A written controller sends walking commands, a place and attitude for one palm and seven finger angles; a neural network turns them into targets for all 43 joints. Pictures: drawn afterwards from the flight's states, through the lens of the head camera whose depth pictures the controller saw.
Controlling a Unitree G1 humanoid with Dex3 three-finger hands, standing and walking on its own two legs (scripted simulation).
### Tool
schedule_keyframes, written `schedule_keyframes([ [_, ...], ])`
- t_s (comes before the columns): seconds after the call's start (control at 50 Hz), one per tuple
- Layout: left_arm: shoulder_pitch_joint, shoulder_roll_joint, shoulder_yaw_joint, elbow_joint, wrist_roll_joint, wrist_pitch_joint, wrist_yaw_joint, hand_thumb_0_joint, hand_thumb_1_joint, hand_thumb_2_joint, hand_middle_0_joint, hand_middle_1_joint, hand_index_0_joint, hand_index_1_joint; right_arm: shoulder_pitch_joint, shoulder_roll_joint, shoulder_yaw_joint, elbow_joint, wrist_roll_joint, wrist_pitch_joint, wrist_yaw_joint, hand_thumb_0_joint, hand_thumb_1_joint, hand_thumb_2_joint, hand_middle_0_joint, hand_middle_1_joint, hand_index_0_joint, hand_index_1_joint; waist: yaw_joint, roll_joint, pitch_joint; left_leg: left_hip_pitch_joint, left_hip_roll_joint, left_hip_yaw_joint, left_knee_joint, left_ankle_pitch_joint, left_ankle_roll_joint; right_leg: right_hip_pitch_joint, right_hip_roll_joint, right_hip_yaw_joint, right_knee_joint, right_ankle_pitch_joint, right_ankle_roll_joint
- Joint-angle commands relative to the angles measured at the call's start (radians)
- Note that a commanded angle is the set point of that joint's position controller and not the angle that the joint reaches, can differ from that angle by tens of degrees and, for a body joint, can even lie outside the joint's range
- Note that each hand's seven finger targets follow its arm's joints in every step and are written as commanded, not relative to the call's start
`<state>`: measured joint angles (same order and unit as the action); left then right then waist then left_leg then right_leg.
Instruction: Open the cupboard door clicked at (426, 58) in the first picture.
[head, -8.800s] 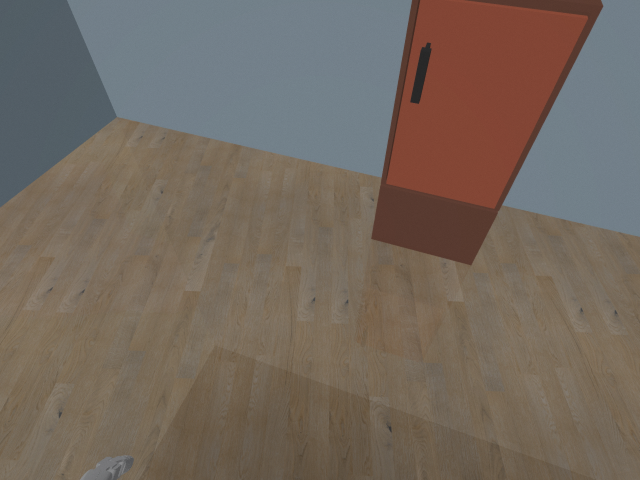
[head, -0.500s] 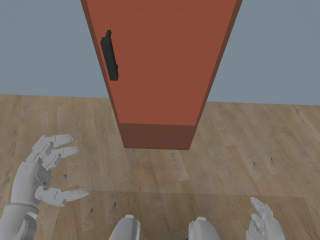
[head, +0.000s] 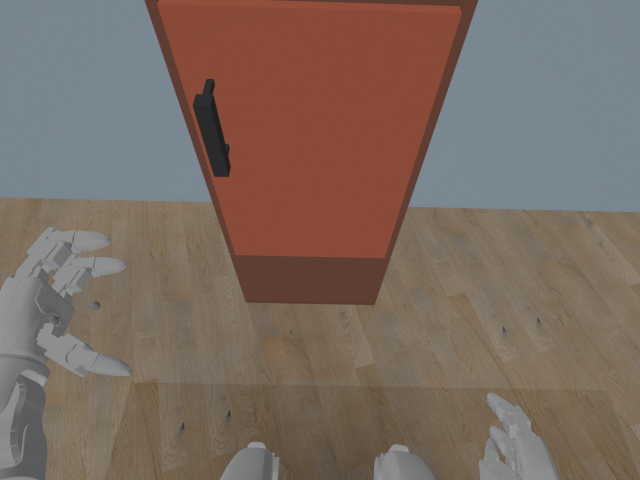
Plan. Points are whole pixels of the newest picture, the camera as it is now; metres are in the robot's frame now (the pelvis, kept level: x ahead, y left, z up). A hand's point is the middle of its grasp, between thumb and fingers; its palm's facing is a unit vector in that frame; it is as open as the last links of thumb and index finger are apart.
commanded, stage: raise the hand with hooked fingers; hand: left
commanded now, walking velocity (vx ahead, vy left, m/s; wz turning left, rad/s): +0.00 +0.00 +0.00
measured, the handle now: (216, 129) +0.59 +0.20 +0.05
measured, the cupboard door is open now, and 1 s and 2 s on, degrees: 0 0 0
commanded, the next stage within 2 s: move the hooked fingers beside the handle in 0.54 s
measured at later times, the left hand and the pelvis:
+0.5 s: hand (103, 297) +0.30 +0.26 +0.06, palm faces +0.04 -1.00 -0.05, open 14.0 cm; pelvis +0.00 +0.00 +0.01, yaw +0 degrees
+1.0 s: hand (119, 253) +0.35 +0.26 +0.07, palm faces +0.03 -1.00 -0.03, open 14.0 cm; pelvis -0.01 +0.00 +0.00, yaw -1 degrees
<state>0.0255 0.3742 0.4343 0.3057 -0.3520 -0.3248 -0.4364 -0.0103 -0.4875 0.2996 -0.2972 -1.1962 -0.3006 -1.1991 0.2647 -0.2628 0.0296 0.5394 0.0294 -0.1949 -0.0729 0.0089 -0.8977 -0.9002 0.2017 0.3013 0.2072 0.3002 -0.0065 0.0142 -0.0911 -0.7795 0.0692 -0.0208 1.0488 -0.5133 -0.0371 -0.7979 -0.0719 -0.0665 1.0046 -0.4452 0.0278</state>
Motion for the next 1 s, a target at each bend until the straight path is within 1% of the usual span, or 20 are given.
schedule_keyframes([
  [0.0, -0.159, 0.258, 0.114, -0.120, -0.023, -0.046, -0.023, 0.000, -0.500, 0.300, -0.300, -1.200, -0.300, -1.200, 0.015, -0.149, -0.071, -0.119, 0.007, -0.043, -0.011, 0.000, -0.900, -0.900, 0.200, 0.300, 0.200, 0.300, 0.004, 0.090, -0.308, 0.147, -0.070, 0.030, -0.168, 0.368, 0.038, 0.248, 0.081, 0.004, -0.122, 0.299, -0.037],
  [0.04, -0.154, 0.233, 0.084, -0.072, -0.022, -0.010, -0.049, 0.000, -0.500, 0.300, -0.300, -1.200, -0.300, -1.200, 0.024, -0.156, -0.075, -0.123, 0.012, -0.035, -0.011, 0.000, -0.900, -0.900, 0.200, 0.300, 0.200, 0.300, -0.006, 0.044, -0.288, 0.139, -0.070, 0.031, -0.176, 0.362, 0.040, 0.243, 0.081, -0.001, -0.137, 0.306, -0.033],
  [0.1, -0.132, 0.223, 0.078, -0.052, -0.034, 0.014, -0.077, 0.000, -0.500, 0.300, -0.300, -1.200, -0.300, -1.200, 0.028, -0.164, -0.079, -0.133, 0.014, -0.029, -0.008, 0.000, -0.900, -0.900, 0.200, 0.300, 0.200, 0.300, -0.002, 0.000, -0.287, 0.126, -0.072, 0.033, -0.177, 0.378, 0.044, 0.269, 0.082, 0.004, -0.147, 0.340, -0.031],
  [0.18, -0.182, 0.292, 0.141, -0.118, -0.033, -0.038, -0.038, 0.000, -0.500, 0.300, -0.300, -1.200, -0.300, -1.200, 0.025, -0.159, -0.082, -0.139, 0.004, -0.027, -0.003, 0.000, -0.900, -0.900, 0.200, 0.300, 0.200, 0.300, 0.010, 0.023, -0.297, 0.134, -0.073, 0.031, -0.174, 0.391, 0.044, 0.267, 0.086, 0.005, -0.133, 0.337, -0.036],
  [0.28, -0.194, 0.278, 0.142, -0.126, -0.025, -0.101, -0.005, 0.000, -0.500, 0.300, -0.300, -1.200, -0.300, -1.200, 0.025, -0.147, -0.081, -0.130, -0.001, -0.018, 0.003, 0.000, -0.900, -0.900, 0.200, 0.300, 0.200, 0.300, 0.009, 0.065, -0.302, 0.142, -0.073, 0.038, -0.176, 0.380, 0.042, 0.272, 0.085, 0.015, -0.131, 0.323, -0.037],
  [0.4, -0.188, 0.254, 0.098, -0.097, -0.014, -0.070, -0.039, 0.000, -0.500, 0.300, -0.300, -1.200, -0.300, -1.200, 0.017, -0.149, -0.079, -0.131, 0.008, -0.005, -0.003, 0.000, -0.900, -0.900, 0.200, 0.300, 0.200, 0.300, -0.006, 0.091, -0.291, 0.150, -0.071, 0.042, -0.193, 0.333, 0.043, 0.256, 0.083, 0.015, -0.151, 0.283, -0.034],
  [0.48, -0.193, 0.275, 0.124, -0.091, -0.028, -0.065, -0.038, 0.000, -0.500, 0.300, -0.300, -1.200, -0.300, -1.200, 0.011, -0.151, -0.077, -0.138, 0.005, -0.005, -0.008, 0.000, -0.900, -0.900, 0.200, 0.300, 0.200, 0.300, 0.002, 0.050, -0.279, 0.138, -0.071, 0.033, -0.195, 0.327, 0.044, 0.265, 0.086, 0.012, -0.153, 0.275, -0.036],
  [0.54, -0.201, 0.253, 0.118, -0.075, -0.032, -0.075, -0.033, 0.000, -0.500, 0.300, -0.300, -1.200, -0.300, -1.200, 0.009, -0.148, -0.076, -0.136, 0.007, -0.005, -0.008, 0.000, -0.900, -0.900, 0.200, 0.300, 0.200, 0.300, -0.004, 0.023, -0.275, 0.133, -0.072, 0.033, -0.196, 0.312, 0.043, 0.257, 0.085, 0.010, -0.153, 0.263, -0.030],
  [0.62, -0.226, 0.253, 0.105, -0.070, -0.024, -0.082, -0.039, 0.000, -0.500, 0.300, -0.300, -1.200, -0.300, -1.200, 0.007, -0.149, -0.073, -0.134, 0.005, -0.007, -0.009, 0.000, -0.900, -0.900, 0.200, 0.300, 0.200, 0.300, -0.007, 0.048, -0.273, 0.137, -0.073, 0.034, -0.195, 0.285, 0.043, 0.240, 0.083, 0.016, -0.156, 0.231, -0.032],
  [0.66, -0.296, 0.269, 0.102, -0.037, -0.011, -0.078, -0.040, 0.000, -0.500, 0.300, -0.300, -1.200, -0.300, -1.200, 0.015, -0.155, -0.072, -0.120, 0.006, -0.005, -0.015, 0.000, -0.900, -0.900, 0.200, 0.300, 0.200, 0.300, -0.022, 0.043, -0.257, 0.122, -0.070, 0.028, -0.190, 0.270, 0.042, 0.212, 0.083, 0.014, -0.151, 0.216, -0.032],
  [0.68, -0.365, 0.249, 0.068, -0.031, -0.008, -0.077, -0.044, 0.000, -0.500, 0.300, -0.300, -1.200, -0.300, -1.200, 0.018, -0.155, -0.068, -0.113, 0.004, -0.006, -0.019, 0.000, -0.900, -0.900, 0.200, 0.300, 0.200, 0.300, -0.039, 0.043, -0.235, 0.115, -0.070, 0.028, -0.182, 0.250, 0.045, 0.188, 0.085, 0.017, -0.153, 0.195, -0.033],
  [0.7, -0.413, 0.279, 0.087, -0.003, 0.001, -0.075, -0.042, 0.000, -0.500, 0.300, -0.300, -1.200, -0.300, -1.200, 0.021, -0.159, -0.068, -0.103, 0.006, -0.004, -0.023, 0.000, -0.900, -0.900, 0.200, 0.300, 0.200, 0.300, -0.041, 0.045, -0.234, 0.110, -0.066, 0.024, -0.185, 0.225, 0.042, 0.175, 0.084, 0.019, -0.154, 0.163, -0.033],
  [0.72, -0.456, 0.254, 0.060, 0.016, 0.001, -0.075, -0.046, 0.000, -0.500, 0.300, -0.300, -1.200, -0.300, -1.200, 0.018, -0.156, -0.066, -0.098, 0.007, -0.006, -0.026, 0.000, -0.900, -0.900, 0.200, 0.300, 0.200, 0.300, -0.052, 0.051, -0.225, 0.113, -0.068, 0.024, -0.184, 0.203, 0.044, 0.160, 0.083, 0.022, -0.161, 0.138, -0.032],
  [0.74, -0.475, 0.284, 0.078, 0.025, 0.009, -0.077, -0.043, 0.000, -0.500, 0.300, -0.300, -1.200, -0.300, -1.200, 0.021, -0.160, -0.067, -0.096, 0.006, -0.007, -0.029, 0.000, -0.900, -0.900, 0.200, 0.300, 0.200, 0.300, -0.044, 0.054, -0.237, 0.112, -0.066, 0.018, -0.188, 0.193, 0.043, 0.159, 0.081, 0.021, -0.158, 0.119, -0.035],
  [0.76, -0.500, 0.270, 0.060, 0.030, 0.012, -0.078, -0.044, 0.000, -0.500, 0.300, -0.300, -1.200, -0.300, -1.200, 0.019, -0.159, -0.066, -0.094, 0.006, -0.008, -0.031, 0.000, -0.900, -0.900, 0.200, 0.300, 0.200, 0.300, -0.047, 0.065, -0.248, 0.118, -0.068, 0.020, -0.187, 0.190, 0.045, 0.157, 0.079, 0.025, -0.161, 0.115, -0.035],
  [0.78, -0.537, 0.293, 0.071, 0.037, 0.012, -0.079, -0.044, 0.000, -0.500, 0.300, -0.300, -1.200, -0.300, -1.200, 0.026, -0.162, -0.066, -0.089, 0.003, -0.008, -0.035, 0.000, -0.900, -0.900, 0.200, 0.300, 0.200, 0.300, -0.048, 0.044, -0.269, 0.115, -0.065, 0.018, -0.178, 0.204, 0.047, 0.167, 0.081, 0.027, -0.154, 0.127, -0.036],
  [0.8, -0.557, 0.324, 0.091, 0.055, 0.023, -0.080, -0.044, 0.000, -0.500, 0.300, -0.300, -1.200, -0.300, -1.200, 0.030, -0.162, -0.065, -0.081, 0.002, -0.007, -0.035, 0.000, -0.900, -0.900, 0.200, 0.300, 0.200, 0.300, -0.039, 0.070, -0.302, 0.120, -0.066, 0.020, -0.176, 0.218, 0.045, 0.183, 0.079, 0.031, -0.148, 0.142, -0.037],
  [0.88, -0.529, 0.358, 0.126, 0.091, 0.032, -0.078, -0.037, 0.000, -0.500, 0.300, -0.300, -1.200, -0.300, -1.200, 0.046, -0.159, -0.066, -0.082, -0.003, 0.002, -0.026, 0.000, -0.900, -0.900, 0.200, 0.300, 0.200, 0.300, -0.011, 0.082, -0.375, 0.132, -0.066, 0.023, -0.170, 0.319, 0.043, 0.236, 0.080, 0.027, -0.121, 0.250, -0.041],
  [0.94, -0.490, 0.380, 0.162, 0.152, 0.031, -0.060, -0.031, 0.000, -0.500, 0.300, -0.300, -1.200, -0.300, -1.200, 0.051, -0.159, -0.069, -0.086, -0.001, 0.019, -0.014, 0.000, -0.900, -0.900, 0.200, 0.300, 0.200, 0.300, -0.002, 0.066, -0.366, 0.105, -0.064, 0.033, -0.172, 0.333, 0.039, 0.254, 0.079, 0.027, -0.124, 0.283, -0.035],
  [0.98, -0.505, 0.368, 0.155, 0.193, 0.027, -0.049, -0.030, 0.000, -0.500, 0.300, -0.300, -1.200, -0.300, -1.200, 0.059, -0.162, -0.069, -0.091, -0.001, 0.029, -0.011, 0.000, -0.900, -0.900, 0.200, 0.300, 0.200, 0.300, -0.009, 0.048, -0.346, 0.086, -0.064, 0.037, -0.171, 0.326, 0.041, 0.251, 0.081, 0.027, -0.126, 0.282, -0.035],
])
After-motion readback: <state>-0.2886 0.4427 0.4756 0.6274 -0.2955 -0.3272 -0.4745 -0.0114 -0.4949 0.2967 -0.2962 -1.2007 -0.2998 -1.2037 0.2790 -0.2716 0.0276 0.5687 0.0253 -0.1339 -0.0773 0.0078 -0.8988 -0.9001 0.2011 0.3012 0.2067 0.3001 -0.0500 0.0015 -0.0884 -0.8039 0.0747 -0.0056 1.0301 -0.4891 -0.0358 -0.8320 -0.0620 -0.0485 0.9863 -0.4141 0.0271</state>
